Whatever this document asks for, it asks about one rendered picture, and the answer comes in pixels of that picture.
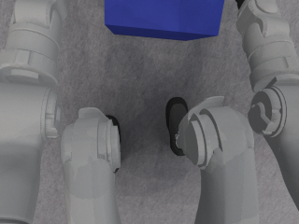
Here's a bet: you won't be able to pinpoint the robot right foot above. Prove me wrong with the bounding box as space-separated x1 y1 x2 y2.
165 97 189 156

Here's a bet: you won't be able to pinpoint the carton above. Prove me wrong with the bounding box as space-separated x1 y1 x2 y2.
105 0 225 41

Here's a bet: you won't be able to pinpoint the robot left upper arm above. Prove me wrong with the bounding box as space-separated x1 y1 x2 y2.
0 81 64 224

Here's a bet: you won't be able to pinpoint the robot right hand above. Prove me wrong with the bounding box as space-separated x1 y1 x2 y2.
235 0 245 9

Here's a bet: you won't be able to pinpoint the robot foot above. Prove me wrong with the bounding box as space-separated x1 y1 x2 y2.
165 97 189 156
106 115 121 174

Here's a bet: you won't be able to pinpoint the right robot forearm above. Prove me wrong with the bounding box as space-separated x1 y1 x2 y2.
235 0 299 93

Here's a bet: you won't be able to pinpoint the robot right upper arm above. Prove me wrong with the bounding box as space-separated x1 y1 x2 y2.
248 85 299 211

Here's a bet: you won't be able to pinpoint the robot left foot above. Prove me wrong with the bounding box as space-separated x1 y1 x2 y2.
106 115 121 174

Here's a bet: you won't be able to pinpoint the left robot forearm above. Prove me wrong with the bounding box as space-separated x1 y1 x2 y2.
0 0 68 88

